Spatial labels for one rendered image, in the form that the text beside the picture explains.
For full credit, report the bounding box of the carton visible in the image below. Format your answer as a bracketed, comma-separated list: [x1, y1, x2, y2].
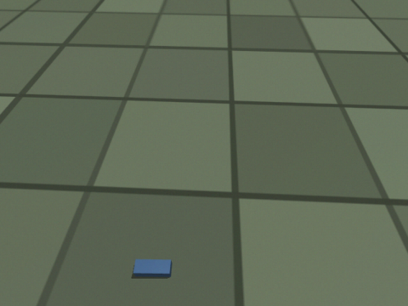
[133, 259, 172, 277]

